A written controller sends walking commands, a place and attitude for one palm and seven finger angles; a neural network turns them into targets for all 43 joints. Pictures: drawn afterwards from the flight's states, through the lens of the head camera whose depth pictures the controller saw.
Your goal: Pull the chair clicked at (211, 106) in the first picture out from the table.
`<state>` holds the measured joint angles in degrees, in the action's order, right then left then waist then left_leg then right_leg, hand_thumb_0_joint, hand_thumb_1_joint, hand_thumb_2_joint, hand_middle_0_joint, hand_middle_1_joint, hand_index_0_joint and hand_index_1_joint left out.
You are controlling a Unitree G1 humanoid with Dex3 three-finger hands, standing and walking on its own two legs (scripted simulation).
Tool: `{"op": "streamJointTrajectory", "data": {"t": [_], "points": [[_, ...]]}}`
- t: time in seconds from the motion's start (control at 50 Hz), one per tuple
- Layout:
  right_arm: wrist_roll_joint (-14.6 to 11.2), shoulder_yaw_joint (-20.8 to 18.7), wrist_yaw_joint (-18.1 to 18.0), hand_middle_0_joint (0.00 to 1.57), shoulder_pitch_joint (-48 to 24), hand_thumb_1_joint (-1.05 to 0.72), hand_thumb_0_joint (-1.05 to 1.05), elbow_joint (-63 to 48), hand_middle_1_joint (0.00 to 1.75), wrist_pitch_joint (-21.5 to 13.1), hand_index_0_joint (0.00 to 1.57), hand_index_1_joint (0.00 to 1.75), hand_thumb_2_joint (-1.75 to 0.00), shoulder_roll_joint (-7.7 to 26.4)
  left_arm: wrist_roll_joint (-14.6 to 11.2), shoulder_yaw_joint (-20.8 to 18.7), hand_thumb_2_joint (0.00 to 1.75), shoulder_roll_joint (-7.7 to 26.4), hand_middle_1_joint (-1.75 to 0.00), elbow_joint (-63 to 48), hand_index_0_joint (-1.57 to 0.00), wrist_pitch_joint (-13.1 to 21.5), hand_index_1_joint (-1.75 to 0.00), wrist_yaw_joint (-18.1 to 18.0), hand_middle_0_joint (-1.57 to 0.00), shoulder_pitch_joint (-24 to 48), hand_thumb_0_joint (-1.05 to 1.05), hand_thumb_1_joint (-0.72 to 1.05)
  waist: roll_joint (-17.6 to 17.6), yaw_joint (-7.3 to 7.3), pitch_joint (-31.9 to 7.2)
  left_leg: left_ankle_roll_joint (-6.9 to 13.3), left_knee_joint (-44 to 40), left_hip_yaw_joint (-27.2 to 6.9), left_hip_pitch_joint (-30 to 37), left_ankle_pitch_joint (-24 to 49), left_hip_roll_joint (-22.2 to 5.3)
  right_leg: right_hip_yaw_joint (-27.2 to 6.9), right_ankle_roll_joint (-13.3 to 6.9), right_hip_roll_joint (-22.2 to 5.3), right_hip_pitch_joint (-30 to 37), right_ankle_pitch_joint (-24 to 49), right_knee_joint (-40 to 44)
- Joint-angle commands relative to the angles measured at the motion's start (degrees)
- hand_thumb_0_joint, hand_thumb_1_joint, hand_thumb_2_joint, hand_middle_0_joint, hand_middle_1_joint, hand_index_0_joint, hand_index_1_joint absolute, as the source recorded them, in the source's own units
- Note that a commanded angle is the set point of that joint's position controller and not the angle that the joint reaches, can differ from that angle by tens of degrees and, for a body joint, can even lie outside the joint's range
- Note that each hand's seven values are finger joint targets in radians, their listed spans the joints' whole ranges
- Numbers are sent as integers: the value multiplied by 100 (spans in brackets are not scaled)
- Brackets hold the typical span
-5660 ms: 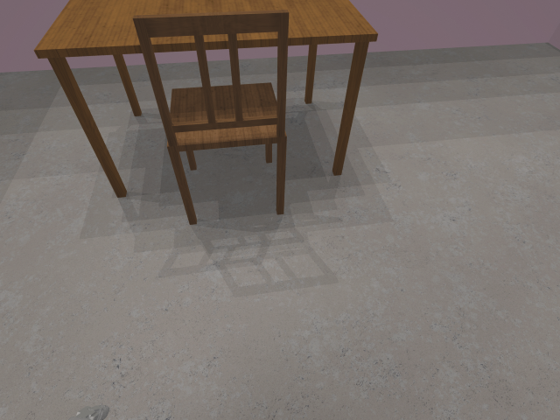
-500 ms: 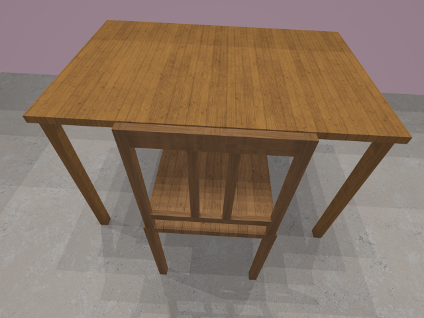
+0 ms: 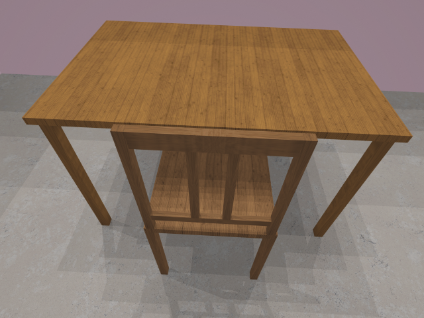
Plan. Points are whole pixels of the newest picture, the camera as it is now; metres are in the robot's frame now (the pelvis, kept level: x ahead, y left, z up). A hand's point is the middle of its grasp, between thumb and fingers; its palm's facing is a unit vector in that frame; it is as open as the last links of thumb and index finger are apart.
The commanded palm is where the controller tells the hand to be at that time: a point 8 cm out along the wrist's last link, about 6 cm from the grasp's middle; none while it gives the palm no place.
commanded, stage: look again from close up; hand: left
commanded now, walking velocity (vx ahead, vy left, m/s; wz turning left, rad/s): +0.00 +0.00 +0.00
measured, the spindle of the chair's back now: (193, 187) +0.45 +0.08 -0.08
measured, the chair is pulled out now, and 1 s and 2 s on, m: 0.00 0.00 0.00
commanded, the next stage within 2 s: raise the hand toward the chair's back in 0.30 s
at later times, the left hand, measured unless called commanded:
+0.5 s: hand out of the picture +0.06 +0.19 -0.13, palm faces +0.18 -0.95 -0.24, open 7.3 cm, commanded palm +0.10 +0.21 -0.07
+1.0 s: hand out of the picture +0.12 +0.17 -0.06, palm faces +0.08 -0.99 -0.08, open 10.8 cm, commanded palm +0.11 +0.22 -0.06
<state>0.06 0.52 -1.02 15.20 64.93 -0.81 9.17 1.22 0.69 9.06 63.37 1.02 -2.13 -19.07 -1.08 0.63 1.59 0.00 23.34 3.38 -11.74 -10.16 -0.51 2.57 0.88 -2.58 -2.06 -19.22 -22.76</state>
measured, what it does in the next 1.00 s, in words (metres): lowers itself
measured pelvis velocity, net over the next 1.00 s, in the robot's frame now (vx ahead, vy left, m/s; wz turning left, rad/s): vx -0.06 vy -0.03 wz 0.03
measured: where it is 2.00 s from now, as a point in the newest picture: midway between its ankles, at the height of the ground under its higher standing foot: outside the picture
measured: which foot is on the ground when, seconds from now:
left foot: down 0.00-1.00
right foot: down 0.00-1.00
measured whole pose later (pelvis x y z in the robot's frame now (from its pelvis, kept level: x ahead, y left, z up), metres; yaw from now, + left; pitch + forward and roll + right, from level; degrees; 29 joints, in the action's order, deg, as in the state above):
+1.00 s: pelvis -0.06 -0.03 -0.12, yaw +2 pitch +14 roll -3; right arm -1.2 -0.6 -4.0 7.1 31.2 -11.3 11.9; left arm -14.8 -8.6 12.4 -0.5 30.9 14.9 -26.2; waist 1.6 2.8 -8.4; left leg -2.3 71.3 -4.4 -61.3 -24.5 -4.2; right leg 8.0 -3.0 0.3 -48.9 -37.9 -72.5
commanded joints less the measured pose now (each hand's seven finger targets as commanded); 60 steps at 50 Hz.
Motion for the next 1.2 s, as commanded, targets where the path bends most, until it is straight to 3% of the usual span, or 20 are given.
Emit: {"op": "streamJointTrajectory", "data": {"t": [0.0,0.36,0.38,0.4,0.42,0.44,0.46,0.52,0.54,0.58,0.62,0.64,0.68,0.72,0.8,0.88,0.92,1.04,1.12,1.18], "points": [[-3,-117,-31,20,220,-90,0,-207,30,-88,20,30,-90,581,-23,-107,90,581,-30,-91,-20,65,-30,-32,-20,-522,0,90,29,-7,246,179,-258,-514,514,861,-480,-258,-153,-387,-852,1167,504],[-7,-124,-49,20,288,-90,0,-168,30,-86,20,30,-90,527,-17,-101,90,506,-30,-66,-20,51,-30,-36,-20,-586,0,90,41,-26,363,178,-260,-500,486,833,-483,-256,-167,-362,-919,1139,513],[40,-99,7,20,-254,-90,0,-601,30,-159,20,30,-90,646,96,-59,90,556,-30,-53,-20,251,-30,-228,-20,-680,0,90,-105,101,608,23,1172,-336,-108,1592,-523,-803,-63,-621,-1282,3568,537],[-171,-279,-241,20,89,-90,0,-2415,30,-880,20,30,-90,1634,-1100,-435,89,1637,-30,-8799,-20,1390,-30,-127,-20,3327,0,88,941,-712,-2106,237,365,-166,1639,1752,5,-14,-177,-63,-880,3112,-323],[-221,-90,-488,20,-498,-90,0,-2061,30,-1300,20,30,-90,1072,-714,-831,88,2020,-29,-8283,-20,1311,-29,-422,-20,2631,0,85,1105,-365,-1880,213,440,-53,1784,1704,-301,148,-149,195,-1354,1754,-491],[-221,-232,-380,20,-292,-90,0,-2265,30,-1671,20,30,-90,1014,-759,-150,87,440,-29,-6889,-19,605,-29,-457,-19,-107,0,83,1167,-252,-1410,224,154,-326,1452,1843,-349,340,-213,310,-1751,857,-1033],[-342,-216,-311,20,-202,-90,0,-2124,30,-1751,20,30,-90,993,-962,361,86,-358,-29,-6350,-19,378,-29,-402,-19,-605,0,81,848,-313,-929,192,361,-443,849,1624,-184,408,-187,240,-1936,638,-1103],[-138,-438,-255,20,-244,-90,0,-2736,30,-1806,20,30,-90,1289,-951,1,83,4,-27,-6332,-18,1094,-27,-54,-18,-491,0,74,-326,-509,-663,136,1361,-519,-419,418,8,523,-75,267,-2803,662,-1059],[-58,-480,-217,20,-413,-90,0,-2871,30,-1769,20,30,-90,1248,-981,109,82,-366,-27,-5742,-18,1451,-27,171,-18,-910,0,71,-1023,-400,-553,70,1672,-497,-961,217,-30,557,-67,303,-3313,484,-1396],[-13,-582,-89,20,-805,-90,0,-3186,30,-1712,20,30,-90,1171,-1220,-149,80,-466,-26,-5236,-18,2289,-26,831,-18,-1723,0,67,-1547,40,-635,-30,2183,-430,-2081,-246,-22,465,-93,306,-3814,211,-2083],[-97,-672,85,20,-1093,-90,0,-3467,30,-1655,20,30,-90,1116,-1388,-804,78,70,-26,-5078,-17,3098,-26,1562,-17,-2094,0,62,-916,383,-974,-112,2654,-320,-2641,-244,49,208,-194,226,-3823,457,-2621],[-94,-681,140,20,-1191,-90,0,-3659,30,-1621,20,30,-90,1154,-1460,-894,77,210,-25,-5208,-17,3409,-25,1883,-17,-1867,0,60,-637,321,-1179,-106,2913,-265,-2844,-284,62,121,-208,188,-3929,526,-2881],[-146,-742,112,20,-1295,-90,0,-4072,30,-1430,20,30,-90,1130,-1495,-1467,75,618,-25,-5469,-16,3379,-25,1956,-16,-1797,0,55,-327,445,-1671,-27,3211,-73,-3029,-431,104,-4,-202,181,-3905,287,-3139],[-183,-706,47,20,-1355,-90,0,-4330,30,-1202,20,30,-90,1058,-1526,-1579,73,801,-24,-6199,-16,3129,-24,1766,-16,-1396,0,50,70,424,-1773,12,3305,-71,-3120,-769,80,-96,-185,211,-4078,-212,-3144],[-116,-626,-158,20,-959,-90,0,-4503,30,-1095,20,30,-90,904,-1481,-1317,69,888,-22,-8169,-15,3386,-22,1280,-15,-161,0,41,715,-11,-2088,154,3760,-255,-2963,-831,-67,-394,-212,248,-4565,-496,-3168],[-84,-501,-345,20,-741,-90,0,-4193,30,-1251,20,30,-90,959,-1517,-919,65,842,-21,-8240,-14,3691,-21,1508,-14,375,0,32,658,-429,-1889,190,4141,-426,-3214,-954,-165,-436,-193,318,-5113,-750,-3168],[-152,-449,-399,20,-753,-90,0,-4060,30,-1340,20,30,-90,1033,-1603,-833,63,806,-20,-7682,-14,3449,-20,1822,-14,263,0,27,430,-510,-1690,194,4211,-458,-3447,-1190,-187,-511,-156,331,-5184,-1085,-3021],[-254,-429,-490,20,-874,-90,0,-4104,30,-1334,20,30,-90,1038,-1918,-1455,57,1080,-18,-7194,-12,2333,-18,2047,-12,-298,0,13,88,-119,-2194,215,3916,-489,-3418,-1005,-115,-582,-57,200,-4409,-1015,-2776],[-198,-499,-464,20,-928,-90,0,-3971,30,-1299,20,30,-90,888,-1866,-1945,53,1233,-16,-7321,-11,2359,-16,1572,-11,-583,0,4,40,74,-2381,182,3694,-499,-3173,-456,-134,-329,-41,216,-4088,-40,-2989],[-171,-514,-402,20,-804,-90,0,-3874,30,-1347,20,30,-90,895,-1772,-1607,50,958,-15,-7418,-11,2690,-15,1403,-11,-451,0,-3,134,-63,-2203,173,3590,-491,-3023,-387,-146,-126,-76,260,-4368,4,-3097]]}}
